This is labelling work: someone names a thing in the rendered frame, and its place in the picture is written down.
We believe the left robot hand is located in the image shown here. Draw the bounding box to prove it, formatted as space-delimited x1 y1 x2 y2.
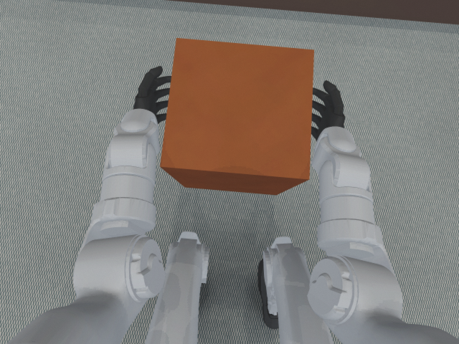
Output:
133 66 171 124

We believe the right robot hand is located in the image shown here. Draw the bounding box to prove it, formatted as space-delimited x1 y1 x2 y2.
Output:
311 80 345 141

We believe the robot right upper arm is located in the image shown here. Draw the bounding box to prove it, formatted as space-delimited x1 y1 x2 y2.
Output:
308 254 459 344

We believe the right robot thigh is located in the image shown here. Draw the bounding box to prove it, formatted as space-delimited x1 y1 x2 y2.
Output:
263 243 334 344

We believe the left robot thigh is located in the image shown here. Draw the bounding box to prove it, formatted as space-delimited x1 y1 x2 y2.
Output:
145 238 209 344

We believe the robot right forearm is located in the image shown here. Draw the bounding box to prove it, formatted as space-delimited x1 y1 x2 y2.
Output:
311 126 396 277

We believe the robot thigh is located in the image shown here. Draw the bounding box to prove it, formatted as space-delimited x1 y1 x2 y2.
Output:
145 238 209 344
263 243 334 344

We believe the carton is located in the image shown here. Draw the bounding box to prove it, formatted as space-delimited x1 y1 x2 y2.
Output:
160 38 314 195

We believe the robot left upper arm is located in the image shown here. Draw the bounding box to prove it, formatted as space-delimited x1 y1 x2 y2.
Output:
7 234 165 344

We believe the robot left forearm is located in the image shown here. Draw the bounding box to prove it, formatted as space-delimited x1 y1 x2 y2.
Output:
73 109 160 288

